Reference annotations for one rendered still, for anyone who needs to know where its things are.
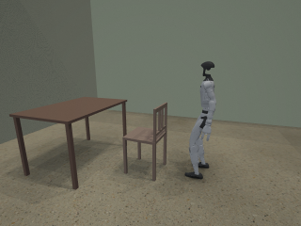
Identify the robot right thigh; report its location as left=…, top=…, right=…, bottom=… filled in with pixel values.
left=195, top=115, right=203, bottom=146

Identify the table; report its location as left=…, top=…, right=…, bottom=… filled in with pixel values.
left=9, top=97, right=127, bottom=190

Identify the robot left hand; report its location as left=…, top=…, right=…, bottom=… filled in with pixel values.
left=200, top=125, right=212, bottom=141

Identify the left robot forearm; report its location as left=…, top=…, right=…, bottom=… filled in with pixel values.
left=205, top=101, right=215, bottom=126

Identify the robot left upper arm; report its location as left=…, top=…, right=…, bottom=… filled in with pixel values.
left=203, top=81, right=216, bottom=104

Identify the right robot foot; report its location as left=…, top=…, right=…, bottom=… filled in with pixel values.
left=198, top=162, right=209, bottom=169

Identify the chair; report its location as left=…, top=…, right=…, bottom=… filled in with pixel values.
left=122, top=102, right=167, bottom=182

